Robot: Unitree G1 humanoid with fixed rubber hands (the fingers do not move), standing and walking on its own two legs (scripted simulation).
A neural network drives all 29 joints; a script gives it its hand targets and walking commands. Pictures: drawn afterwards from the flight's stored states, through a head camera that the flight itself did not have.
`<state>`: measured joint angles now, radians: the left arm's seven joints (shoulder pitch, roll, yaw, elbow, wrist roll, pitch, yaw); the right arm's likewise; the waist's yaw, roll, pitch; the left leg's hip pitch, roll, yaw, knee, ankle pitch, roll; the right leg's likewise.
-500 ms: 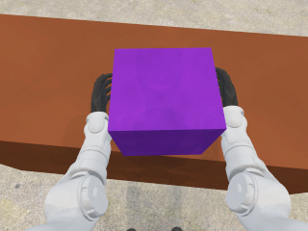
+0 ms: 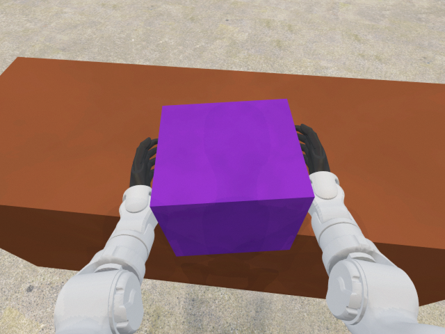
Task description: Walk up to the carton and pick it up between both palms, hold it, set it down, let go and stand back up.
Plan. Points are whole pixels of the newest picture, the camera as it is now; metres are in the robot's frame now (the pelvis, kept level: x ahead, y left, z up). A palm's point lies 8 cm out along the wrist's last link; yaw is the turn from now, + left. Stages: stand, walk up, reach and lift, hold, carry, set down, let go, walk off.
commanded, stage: reach and lift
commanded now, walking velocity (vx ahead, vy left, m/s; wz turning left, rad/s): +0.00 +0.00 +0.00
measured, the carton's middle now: (229, 181) +0.42 -0.01 +0.00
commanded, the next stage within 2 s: none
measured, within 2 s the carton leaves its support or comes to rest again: neither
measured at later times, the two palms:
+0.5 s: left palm (121, 155) +0.42 +0.18 +0.09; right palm (315, 140) +0.43 -0.15 +0.11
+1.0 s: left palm (124, 160) +0.41 +0.17 +0.10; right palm (321, 162) +0.40 -0.16 +0.09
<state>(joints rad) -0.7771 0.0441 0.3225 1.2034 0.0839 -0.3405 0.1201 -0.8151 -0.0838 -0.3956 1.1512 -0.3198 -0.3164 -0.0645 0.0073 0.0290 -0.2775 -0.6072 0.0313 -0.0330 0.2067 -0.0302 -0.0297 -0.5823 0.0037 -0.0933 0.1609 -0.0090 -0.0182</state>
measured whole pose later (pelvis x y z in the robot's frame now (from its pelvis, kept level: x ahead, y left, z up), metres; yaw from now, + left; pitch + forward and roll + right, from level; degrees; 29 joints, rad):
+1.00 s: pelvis +0.03 +0.02 +0.01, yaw +1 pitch +4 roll -1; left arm -0.53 -0.05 0.25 0.58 0.20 0.09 0.08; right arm -0.55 -0.08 -0.17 0.80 -0.04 -0.12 -0.08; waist -0.05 0.00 -0.07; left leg -0.19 0.00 -0.05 0.27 -0.16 0.00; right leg -0.09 -0.02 -0.11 0.09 -0.07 0.02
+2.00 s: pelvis +0.00 +0.02 +0.01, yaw +2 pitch -5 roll -1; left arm -0.42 0.00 0.17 0.04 0.23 0.58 0.00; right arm -0.45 -0.08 -0.03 0.38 0.16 0.23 -0.16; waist -0.09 -0.05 0.04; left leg -0.05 0.01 -0.05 0.31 -0.17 -0.01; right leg 0.05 -0.01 -0.11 0.14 -0.09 0.01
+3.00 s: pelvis +0.00 +0.01 +0.01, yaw +2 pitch -6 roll -1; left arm -0.49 0.01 0.21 -0.05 0.27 0.70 -0.04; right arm -0.51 -0.07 -0.04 0.32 0.15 0.32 -0.16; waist -0.09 -0.07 0.06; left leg -0.03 0.02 -0.06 0.28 -0.14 -0.02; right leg 0.05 0.00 -0.12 0.14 -0.08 -0.01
